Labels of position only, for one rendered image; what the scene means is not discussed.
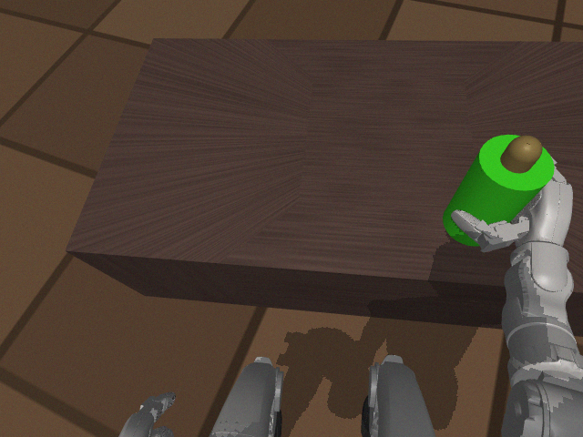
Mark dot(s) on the right robot arm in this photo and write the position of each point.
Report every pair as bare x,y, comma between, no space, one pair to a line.
545,367

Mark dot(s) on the right robot hand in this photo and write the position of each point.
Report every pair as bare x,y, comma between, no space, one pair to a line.
546,217

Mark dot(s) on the left robot hand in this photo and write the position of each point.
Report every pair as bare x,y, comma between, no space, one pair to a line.
141,424

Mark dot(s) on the bottle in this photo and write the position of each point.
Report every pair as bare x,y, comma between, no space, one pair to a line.
508,172

